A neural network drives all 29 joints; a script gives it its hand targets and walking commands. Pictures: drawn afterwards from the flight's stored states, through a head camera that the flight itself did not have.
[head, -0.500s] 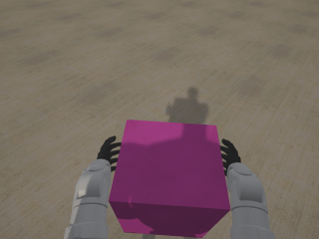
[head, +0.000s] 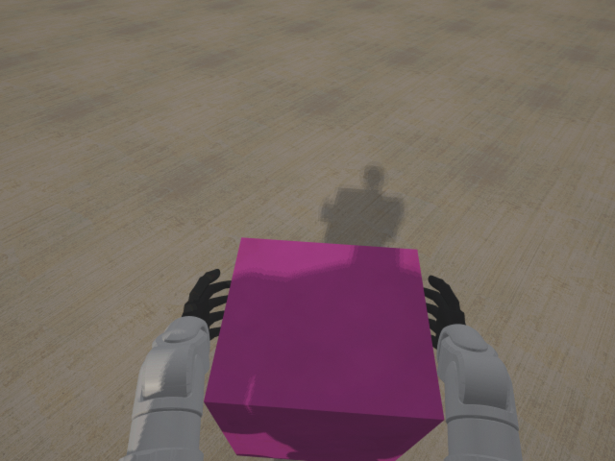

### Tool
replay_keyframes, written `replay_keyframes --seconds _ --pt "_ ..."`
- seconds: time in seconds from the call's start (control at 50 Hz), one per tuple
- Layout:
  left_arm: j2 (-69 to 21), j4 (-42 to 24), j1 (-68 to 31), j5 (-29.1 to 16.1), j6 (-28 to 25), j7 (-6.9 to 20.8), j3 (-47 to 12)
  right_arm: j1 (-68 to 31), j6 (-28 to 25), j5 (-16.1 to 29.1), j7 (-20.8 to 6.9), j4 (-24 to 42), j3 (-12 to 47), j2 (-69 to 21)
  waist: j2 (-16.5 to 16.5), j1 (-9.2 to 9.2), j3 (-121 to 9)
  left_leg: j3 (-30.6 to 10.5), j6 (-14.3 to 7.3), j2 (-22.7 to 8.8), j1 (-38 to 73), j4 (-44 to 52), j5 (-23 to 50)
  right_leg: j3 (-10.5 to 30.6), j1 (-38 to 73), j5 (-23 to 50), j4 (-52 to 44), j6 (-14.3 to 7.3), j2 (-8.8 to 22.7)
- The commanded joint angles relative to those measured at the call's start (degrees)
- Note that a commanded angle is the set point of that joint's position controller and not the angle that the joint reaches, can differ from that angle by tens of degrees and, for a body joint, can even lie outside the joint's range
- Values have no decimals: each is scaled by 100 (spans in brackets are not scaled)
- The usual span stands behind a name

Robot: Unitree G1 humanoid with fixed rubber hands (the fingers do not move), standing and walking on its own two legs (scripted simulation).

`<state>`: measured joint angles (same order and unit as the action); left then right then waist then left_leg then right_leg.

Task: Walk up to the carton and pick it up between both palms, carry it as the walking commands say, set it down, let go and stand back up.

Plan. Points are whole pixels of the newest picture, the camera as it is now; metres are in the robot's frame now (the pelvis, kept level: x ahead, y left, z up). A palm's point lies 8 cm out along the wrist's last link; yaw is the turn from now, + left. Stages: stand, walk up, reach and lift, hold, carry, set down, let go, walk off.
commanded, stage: reach and lift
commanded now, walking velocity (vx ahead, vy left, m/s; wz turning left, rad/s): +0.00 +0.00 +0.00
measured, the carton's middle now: (319, 360) +0.27 +0.00 -0.03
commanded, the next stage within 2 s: hold in 0.18 s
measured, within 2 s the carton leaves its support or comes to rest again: neither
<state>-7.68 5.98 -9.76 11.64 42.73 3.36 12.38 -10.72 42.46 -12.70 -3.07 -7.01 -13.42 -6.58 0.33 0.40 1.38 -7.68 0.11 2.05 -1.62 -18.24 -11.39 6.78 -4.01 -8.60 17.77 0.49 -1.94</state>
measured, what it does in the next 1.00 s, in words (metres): stands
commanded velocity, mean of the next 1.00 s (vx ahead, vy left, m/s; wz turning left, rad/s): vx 0.00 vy -0.02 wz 0.00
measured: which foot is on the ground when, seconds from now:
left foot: down 0.00-1.00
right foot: down 0.00-1.00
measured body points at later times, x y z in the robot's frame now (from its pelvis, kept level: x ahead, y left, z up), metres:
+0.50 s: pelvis -0.01 +0.00 +0.00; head -0.04 +0.00 +0.45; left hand +0.28 +0.16 +0.03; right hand +0.28 -0.17 +0.03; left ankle -0.01 +0.13 -0.75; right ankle +0.02 -0.13 -0.75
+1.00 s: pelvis +0.00 +0.00 -0.01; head -0.03 +0.00 +0.44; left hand +0.28 +0.16 +0.03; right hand +0.29 -0.17 +0.03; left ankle -0.01 +0.13 -0.75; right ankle +0.02 -0.13 -0.75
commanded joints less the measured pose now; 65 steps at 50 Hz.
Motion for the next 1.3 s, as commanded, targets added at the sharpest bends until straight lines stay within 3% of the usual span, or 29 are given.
replay_keyframes --seconds 0.0,0.42,0.92,0.94,1.04,1.1,1.14,1.18,1.22,1.24,1.26,1.28 --pt "-4389 -358 -2726 -1100 -129 930 -3334 -2549 -84 1243 -1019 406 3497 -4570 -41 -12 -1357 324 39 340 -159 246 1218 -301 779 1193 -58 0 -322" --pt "-4421 -195 -2876 -1081 -126 923 -3290 -2720 -67 1260 -1056 284 3436 -4584 -31 -6 -1174 304 -8 303 -299 267 588 -333 618 585 -40 -46 -299" --pt "-4279 -417 -2633 -1108 -130 908 -3351 -2454 -66 1290 -992 469 3554 -4527 -52 4 -1222 302 -7 328 -183 248 1005 -288 768 1021 -55 -5 -299" --pt "-4397 -578 -3010 -1422 -84 971 -3676 -2598 -82 1407 -1039 641 3765 -4642 -155 -79 -1690 59 -20 -876 -624 -583 822 -246 -239 717 635 -113 786" --pt "-4669 -1059 -2873 -1752 288 822 -4138 -2578 259 1734 -864 1162 4157 -4654 487 -97 -1987 -715 -345 -1449 -1271 -650 1285 -371 -898 -55 1536 -138 516" --pt "-4649 -1498 -2769 -1938 594 689 -4386 -2509 572 1914 -718 1627 4347 -4575 714 -95 -1941 -746 -419 -1539 -1448 -787 1382 -472 -1142 -486 1478 -180 406" --pt "-4591 -1891 -2617 -2072 838 574 -4496 -2390 830 2079 -606 2019 4489 -4547 590 -92 -1975 -564 -342 -1425 -1629 -1026 1342 -494 -1028 -120 1376 -253 427" --pt "-4470 -2319 -2407 -2177 1101 429 -4577 -2226 1122 2249 -484 2447 4634 -4504 199 -88 -2104 -110 -151 -1163 -1885 -1569 1110 -254 -748 826 1200 -417 652" --pt "-4300 -2630 -2118 -2193 1381 250 -4559 -1962 1438 2380 -357 2796 4726 -4420 -549 -78 -2302 481 119 -734 -2286 -2358 85 342 -438 2117 1001 -725 1247" --pt "-4267 -2708 -1764 -2127 1509 124 -4517 -1762 1589 2414 -292 2968 4739 -4355 -803 -75 -2269 836 164 -516 -2202 -2464 -956 532 -694 2409 858 -894 1493" --pt "-4220 -2912 -1594 -2122 1621 26 -4505 -1693 1709 2501 -231 3160 4804 -4354 -835 -88 -2168 1063 130 -418 -2108 -2249 -1457 487 -891 2397 821 -964 1510" --pt "-4149 -3141 -1526 -2128 1726 -58 -4484 -1654 1812 2577 -178 3330 4860 -4362 -737 -110 -2106 1173 77 -415 -1945 -1962 -1295 337 -1068 2238 835 -920 1432"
